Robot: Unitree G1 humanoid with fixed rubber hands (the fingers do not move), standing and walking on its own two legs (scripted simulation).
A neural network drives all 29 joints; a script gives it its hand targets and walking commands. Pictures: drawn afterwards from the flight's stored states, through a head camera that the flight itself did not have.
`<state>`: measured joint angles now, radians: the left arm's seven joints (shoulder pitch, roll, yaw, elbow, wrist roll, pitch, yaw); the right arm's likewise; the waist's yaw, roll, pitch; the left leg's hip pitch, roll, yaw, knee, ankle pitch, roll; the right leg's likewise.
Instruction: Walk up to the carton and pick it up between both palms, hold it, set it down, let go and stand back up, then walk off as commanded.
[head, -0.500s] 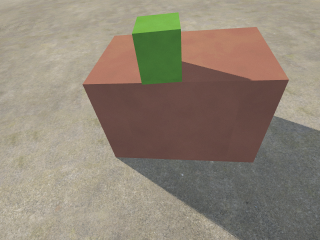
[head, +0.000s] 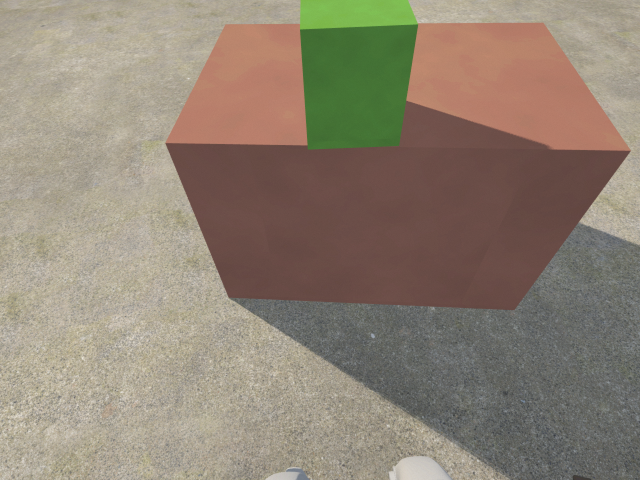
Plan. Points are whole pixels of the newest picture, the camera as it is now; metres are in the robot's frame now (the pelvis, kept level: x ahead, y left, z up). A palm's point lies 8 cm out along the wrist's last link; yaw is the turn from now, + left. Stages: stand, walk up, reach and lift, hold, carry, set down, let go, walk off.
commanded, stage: walk off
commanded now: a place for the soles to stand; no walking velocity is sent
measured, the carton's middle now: (351, 68) +0.89 -0.09 +0.06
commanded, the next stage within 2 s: none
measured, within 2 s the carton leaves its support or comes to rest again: neither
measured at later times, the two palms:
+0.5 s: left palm out of the picture +0.14 +0.33 -0.08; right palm out of the picture +0.12 -0.29 -0.12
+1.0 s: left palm out of the picture +0.13 +0.34 -0.10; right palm out of the picture +0.13 -0.28 -0.08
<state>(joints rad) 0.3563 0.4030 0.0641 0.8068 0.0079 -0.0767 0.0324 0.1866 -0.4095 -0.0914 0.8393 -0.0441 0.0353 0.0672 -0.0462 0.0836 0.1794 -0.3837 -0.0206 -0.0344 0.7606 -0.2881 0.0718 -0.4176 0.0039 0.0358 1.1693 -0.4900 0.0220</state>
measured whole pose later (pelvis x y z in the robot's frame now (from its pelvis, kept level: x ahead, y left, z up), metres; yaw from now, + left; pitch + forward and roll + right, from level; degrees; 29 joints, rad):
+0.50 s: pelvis +0.05 +0.02 +0.00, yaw -3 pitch -3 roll -2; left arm 0.28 0.38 0.03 0.81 0.01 -0.05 0.03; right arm 0.19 -0.41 -0.09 0.84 -0.02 0.05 0.04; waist -0.01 0.11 0.12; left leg -0.29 -0.01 0.01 0.80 -0.53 0.05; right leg -0.37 0.01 0.05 0.66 -0.24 0.02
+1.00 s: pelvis +0.04 +0.04 +0.00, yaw -4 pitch -4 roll -2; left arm 0.26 0.37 0.04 0.81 0.01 -0.02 0.03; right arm 0.15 -0.40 -0.07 0.84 0.00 0.00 0.02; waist 0.01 0.03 0.14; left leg -0.27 -0.02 0.04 0.71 -0.39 0.03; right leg -0.27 0.02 0.06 0.66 -0.32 0.02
